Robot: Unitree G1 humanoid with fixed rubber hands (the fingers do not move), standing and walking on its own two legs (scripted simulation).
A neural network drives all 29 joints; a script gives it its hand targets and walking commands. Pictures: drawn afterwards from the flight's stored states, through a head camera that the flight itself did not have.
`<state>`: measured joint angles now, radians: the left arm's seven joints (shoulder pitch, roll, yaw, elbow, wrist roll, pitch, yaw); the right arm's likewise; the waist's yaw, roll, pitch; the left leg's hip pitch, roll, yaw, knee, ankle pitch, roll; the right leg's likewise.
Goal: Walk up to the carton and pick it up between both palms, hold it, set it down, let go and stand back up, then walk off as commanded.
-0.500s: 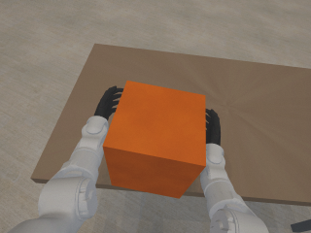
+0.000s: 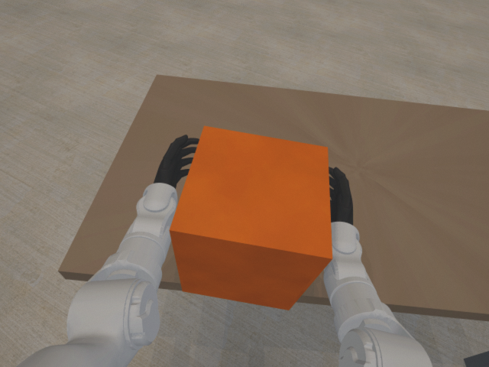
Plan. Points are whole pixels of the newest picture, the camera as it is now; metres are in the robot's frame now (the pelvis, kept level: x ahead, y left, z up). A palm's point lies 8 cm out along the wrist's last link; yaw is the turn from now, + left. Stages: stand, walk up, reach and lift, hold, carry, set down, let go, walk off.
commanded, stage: reach and lift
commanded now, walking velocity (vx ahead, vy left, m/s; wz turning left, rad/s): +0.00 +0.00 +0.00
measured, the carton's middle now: (249, 224) +0.36 +0.00 +0.02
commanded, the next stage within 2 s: none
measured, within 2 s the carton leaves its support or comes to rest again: neither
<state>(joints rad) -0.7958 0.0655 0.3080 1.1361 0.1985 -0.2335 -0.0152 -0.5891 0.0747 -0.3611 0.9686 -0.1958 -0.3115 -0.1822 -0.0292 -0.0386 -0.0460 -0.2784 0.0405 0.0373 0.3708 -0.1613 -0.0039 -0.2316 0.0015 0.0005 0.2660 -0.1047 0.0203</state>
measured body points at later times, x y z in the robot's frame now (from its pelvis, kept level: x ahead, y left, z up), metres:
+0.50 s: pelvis +0.00 +0.00 +0.00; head -0.03 +0.02 +0.45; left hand +0.42 +0.14 +0.17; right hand +0.39 -0.16 +0.14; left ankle +0.01 +0.12 -0.75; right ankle +0.02 -0.13 -0.75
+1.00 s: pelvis -0.01 +0.00 +0.00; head -0.06 +0.02 +0.45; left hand +0.39 +0.15 +0.19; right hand +0.39 -0.15 +0.17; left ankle +0.01 +0.12 -0.75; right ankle +0.02 -0.13 -0.75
